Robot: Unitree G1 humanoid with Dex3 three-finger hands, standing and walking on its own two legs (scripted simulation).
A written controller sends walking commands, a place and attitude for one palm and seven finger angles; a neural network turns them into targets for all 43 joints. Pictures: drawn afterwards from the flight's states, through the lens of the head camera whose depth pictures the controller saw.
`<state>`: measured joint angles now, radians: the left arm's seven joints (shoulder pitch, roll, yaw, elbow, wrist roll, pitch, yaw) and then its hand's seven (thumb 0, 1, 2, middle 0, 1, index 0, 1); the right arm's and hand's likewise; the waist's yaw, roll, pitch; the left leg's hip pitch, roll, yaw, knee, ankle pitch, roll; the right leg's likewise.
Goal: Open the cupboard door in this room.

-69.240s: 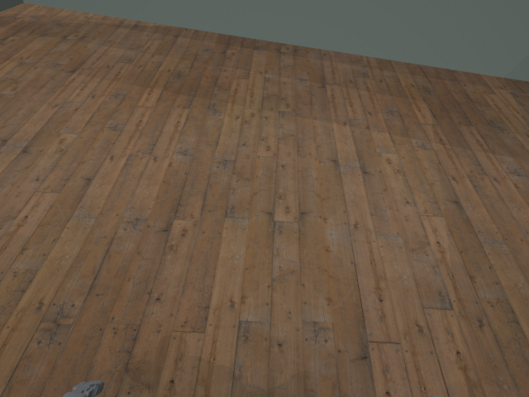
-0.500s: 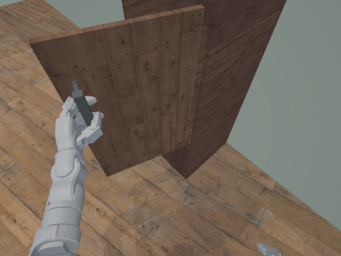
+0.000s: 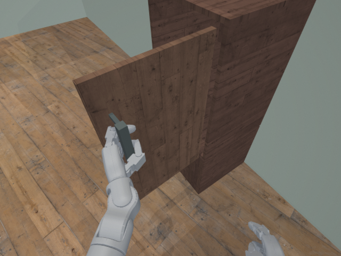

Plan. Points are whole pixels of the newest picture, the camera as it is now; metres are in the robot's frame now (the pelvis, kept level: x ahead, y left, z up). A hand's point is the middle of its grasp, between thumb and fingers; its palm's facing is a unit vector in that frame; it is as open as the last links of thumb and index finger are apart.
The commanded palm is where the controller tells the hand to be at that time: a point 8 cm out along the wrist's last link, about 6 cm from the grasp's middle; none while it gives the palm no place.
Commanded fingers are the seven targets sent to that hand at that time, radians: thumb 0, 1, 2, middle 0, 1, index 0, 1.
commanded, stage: open thumb and fingers to let go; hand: left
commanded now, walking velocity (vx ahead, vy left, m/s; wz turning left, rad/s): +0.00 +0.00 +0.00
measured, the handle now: (122, 139) +0.37 +0.14 +0.08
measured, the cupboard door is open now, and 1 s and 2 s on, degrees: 94 94 96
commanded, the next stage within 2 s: slide the hand sideways off the handle in 0.74 s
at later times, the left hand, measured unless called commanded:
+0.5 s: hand (136, 156) +0.32 +0.09 +0.08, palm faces +0.33 -0.94 +0.00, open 13.3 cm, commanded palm +0.28 +0.14 +0.08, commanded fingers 0.00 -0.50 0.30 -0.23 -0.80 -0.23 -0.80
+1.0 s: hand (131, 168) +0.29 +0.10 +0.08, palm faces -0.02 -0.99 -0.15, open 16.2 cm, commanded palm +0.27 +0.13 +0.08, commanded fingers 0.00 -0.50 0.30 -0.15 -0.30 -0.15 -0.30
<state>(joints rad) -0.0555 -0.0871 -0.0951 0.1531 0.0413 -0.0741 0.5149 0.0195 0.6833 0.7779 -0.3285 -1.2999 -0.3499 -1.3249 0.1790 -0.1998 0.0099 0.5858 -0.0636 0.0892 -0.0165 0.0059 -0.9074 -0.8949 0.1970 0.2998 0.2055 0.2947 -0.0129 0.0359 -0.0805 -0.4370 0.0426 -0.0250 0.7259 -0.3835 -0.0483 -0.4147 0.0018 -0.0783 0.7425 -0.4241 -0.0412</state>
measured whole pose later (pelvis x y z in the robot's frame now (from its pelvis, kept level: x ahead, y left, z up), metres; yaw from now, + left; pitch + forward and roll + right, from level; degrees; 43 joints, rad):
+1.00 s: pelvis -0.04 +0.03 -0.01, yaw +0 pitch +4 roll +0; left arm -0.19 0.07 -0.16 0.33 0.03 -0.21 0.18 -0.01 -0.50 0.30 -0.22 -0.41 -0.12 -0.41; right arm 0.23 -0.18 0.03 0.62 -0.03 0.02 -0.04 0.01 -0.91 -0.89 0.20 0.30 0.21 0.29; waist 0.01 0.03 -0.06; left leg -0.50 0.01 0.00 0.78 -0.35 0.00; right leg -0.47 -0.03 -0.06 0.78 -0.38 0.00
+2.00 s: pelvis -0.01 +0.02 +0.00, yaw +0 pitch +5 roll +0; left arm 0.31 0.21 0.15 -0.03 -0.25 -0.22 -0.25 -0.01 -0.50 0.30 -0.17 -0.31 -0.17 -0.31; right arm 0.23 -0.24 0.03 0.54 0.02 -0.12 -0.06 0.01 -0.91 -0.90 0.20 0.30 0.21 0.29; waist 0.03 0.04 -0.07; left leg -0.45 0.03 -0.01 0.77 -0.40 -0.03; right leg -0.43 -0.01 -0.06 0.77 -0.42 -0.02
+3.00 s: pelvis +0.00 +0.04 +0.03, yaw -1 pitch -3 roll -1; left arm 0.46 0.31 0.20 -0.34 -0.04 -0.05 0.10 0.00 0.01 0.52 -0.18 -0.31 -0.18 -0.30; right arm 0.21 -0.22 0.06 0.64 -0.01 -0.16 -0.11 0.01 -0.90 -0.89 0.20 0.30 0.21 0.30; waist 0.06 0.05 0.01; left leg -0.16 0.01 0.02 0.50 -0.29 0.01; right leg -0.12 -0.02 -0.04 0.45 -0.28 0.01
